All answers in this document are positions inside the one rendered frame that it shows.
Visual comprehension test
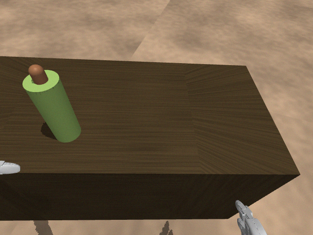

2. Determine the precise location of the right robot hand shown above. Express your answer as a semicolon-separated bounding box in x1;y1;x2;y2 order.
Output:
235;200;267;235

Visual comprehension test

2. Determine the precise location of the left robot hand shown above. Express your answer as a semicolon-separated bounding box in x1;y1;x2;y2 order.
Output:
0;161;21;174

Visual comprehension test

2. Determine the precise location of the bottle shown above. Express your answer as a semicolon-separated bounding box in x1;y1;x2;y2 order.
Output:
22;65;81;142

